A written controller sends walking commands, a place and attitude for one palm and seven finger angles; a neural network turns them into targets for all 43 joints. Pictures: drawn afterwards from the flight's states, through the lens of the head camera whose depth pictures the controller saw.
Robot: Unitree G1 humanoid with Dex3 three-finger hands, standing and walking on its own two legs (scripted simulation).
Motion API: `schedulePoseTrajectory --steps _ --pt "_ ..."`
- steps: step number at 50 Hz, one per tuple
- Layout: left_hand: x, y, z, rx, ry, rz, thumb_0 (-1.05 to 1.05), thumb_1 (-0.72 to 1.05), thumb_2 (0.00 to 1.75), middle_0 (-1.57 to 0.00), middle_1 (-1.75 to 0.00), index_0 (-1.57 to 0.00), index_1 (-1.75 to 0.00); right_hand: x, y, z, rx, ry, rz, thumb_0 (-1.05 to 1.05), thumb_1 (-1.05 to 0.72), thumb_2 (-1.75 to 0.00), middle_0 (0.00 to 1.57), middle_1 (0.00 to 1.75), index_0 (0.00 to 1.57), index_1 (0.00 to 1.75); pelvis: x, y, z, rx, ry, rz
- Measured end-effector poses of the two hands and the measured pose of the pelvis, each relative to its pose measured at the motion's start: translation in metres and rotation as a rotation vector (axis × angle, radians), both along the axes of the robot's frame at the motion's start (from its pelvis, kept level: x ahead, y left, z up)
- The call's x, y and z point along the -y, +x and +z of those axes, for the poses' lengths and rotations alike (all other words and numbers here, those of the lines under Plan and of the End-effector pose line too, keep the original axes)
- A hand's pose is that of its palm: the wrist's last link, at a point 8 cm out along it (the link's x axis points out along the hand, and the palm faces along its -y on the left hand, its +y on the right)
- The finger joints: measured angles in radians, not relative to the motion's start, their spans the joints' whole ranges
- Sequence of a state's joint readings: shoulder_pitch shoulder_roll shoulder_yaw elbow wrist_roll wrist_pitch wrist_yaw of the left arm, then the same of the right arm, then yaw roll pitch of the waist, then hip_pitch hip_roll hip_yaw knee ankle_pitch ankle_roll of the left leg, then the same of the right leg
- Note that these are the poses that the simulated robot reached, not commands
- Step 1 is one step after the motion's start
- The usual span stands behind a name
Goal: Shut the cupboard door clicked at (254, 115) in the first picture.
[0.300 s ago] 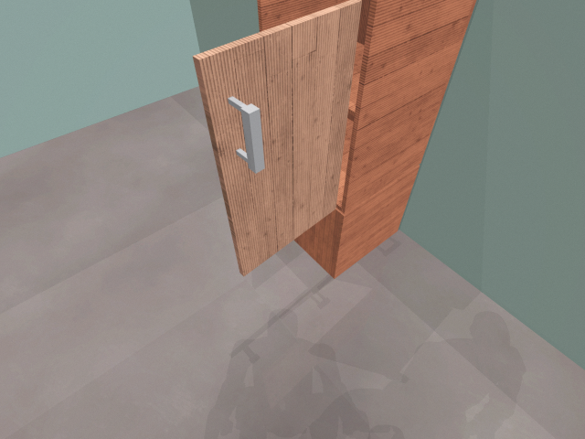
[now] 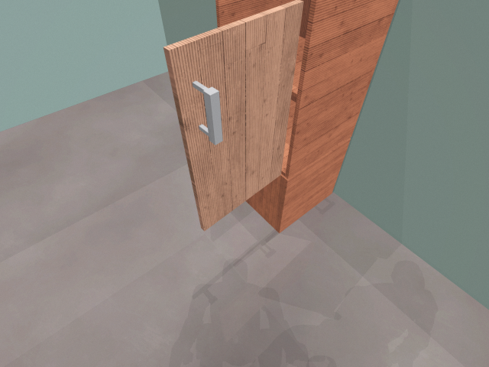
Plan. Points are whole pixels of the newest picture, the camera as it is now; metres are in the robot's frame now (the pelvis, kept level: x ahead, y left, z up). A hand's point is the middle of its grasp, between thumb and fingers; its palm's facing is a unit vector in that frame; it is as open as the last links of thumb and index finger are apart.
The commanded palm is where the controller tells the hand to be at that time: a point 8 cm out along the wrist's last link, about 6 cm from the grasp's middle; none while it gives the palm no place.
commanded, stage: look at it before walking up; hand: left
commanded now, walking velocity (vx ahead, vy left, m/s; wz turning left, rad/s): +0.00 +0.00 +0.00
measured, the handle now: (207, 113) +0.58 +0.11 +0.10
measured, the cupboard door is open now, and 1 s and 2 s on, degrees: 94 94 94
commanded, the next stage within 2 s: walk to a spot facing it in 0.54 s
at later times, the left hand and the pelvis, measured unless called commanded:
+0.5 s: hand out of the picture +0.00 +0.19 -0.17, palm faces +0.02 -0.97 -0.23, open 7.4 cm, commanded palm none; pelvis +0.00 +0.00 +0.00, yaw +0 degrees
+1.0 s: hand out of the picture +0.02 +0.20 -0.19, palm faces -0.04 -0.98 -0.20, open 7.4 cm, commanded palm none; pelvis +0.00 +0.02 -0.01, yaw -7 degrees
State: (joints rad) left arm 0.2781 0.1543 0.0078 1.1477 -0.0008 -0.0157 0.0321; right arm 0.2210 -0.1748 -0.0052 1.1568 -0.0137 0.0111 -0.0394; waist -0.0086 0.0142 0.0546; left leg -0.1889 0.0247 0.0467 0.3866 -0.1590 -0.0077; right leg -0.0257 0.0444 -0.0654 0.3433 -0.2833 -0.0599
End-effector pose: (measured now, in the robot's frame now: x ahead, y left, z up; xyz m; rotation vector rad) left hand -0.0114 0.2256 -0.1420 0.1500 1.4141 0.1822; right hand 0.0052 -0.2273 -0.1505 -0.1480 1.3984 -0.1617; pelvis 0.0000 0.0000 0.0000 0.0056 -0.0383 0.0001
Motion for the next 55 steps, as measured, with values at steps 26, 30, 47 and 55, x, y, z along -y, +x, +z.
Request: schedulePoseTrajectory --steps 26,30,47,55 --pt "-0.014 0.006 0.004 0.010 0.017 -0.022 0.00 0.91 0.90 -0.20 -0.30 -0.20 -0.29 0.004 0.000 0.003 0.002 -0.014 0.007 0.00 -0.90 -0.90 0.20 0.30 0.20 0.30 -0.005 -0.004 0.001 -0.005 0.000 -0.002" --pt "-0.015 0.009 0.004 0.013 0.021 -0.024 0.00 0.91 0.90 -0.20 -0.30 -0.20 -0.29 0.006 0.003 0.003 0.007 -0.018 0.007 0.00 -0.90 -0.90 0.20 0.30 0.20 0.30 -0.004 -0.003 0.001 -0.005 0.000 -0.003" --pt "-0.018 0.025 -0.012 -0.010 -0.006 -0.063 0.00 0.91 0.90 -0.20 -0.30 -0.20 -0.29 0.001 0.000 -0.002 0.037 -0.047 -0.103 0.00 -0.90 -0.90 0.20 0.30 0.20 0.30 -0.012 -0.004 -0.010 -0.015 -0.024 -0.088" --pt "-0.040 0.063 -0.018 0.009 -0.022 -0.152 0.00 0.91 0.90 -0.20 -0.30 -0.20 -0.29 -0.013 -0.010 0.010 0.090 -0.099 -0.173 0.00 -0.90 -0.90 0.20 0.30 0.20 0.30 -0.033 -0.005 -0.010 -0.026 -0.025 -0.193"
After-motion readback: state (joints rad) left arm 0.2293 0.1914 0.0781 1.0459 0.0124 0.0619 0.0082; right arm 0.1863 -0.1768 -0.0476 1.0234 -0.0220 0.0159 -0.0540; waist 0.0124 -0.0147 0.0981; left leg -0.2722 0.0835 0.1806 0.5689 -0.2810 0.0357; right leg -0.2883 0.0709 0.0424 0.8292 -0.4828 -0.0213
